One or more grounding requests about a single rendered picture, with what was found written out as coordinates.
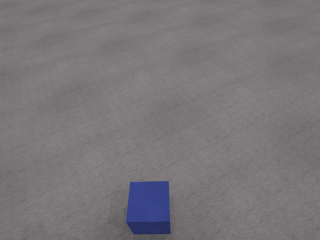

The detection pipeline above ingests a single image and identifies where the carton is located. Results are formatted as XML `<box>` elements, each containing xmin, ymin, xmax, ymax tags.
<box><xmin>126</xmin><ymin>181</ymin><xmax>171</xmax><ymax>235</ymax></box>

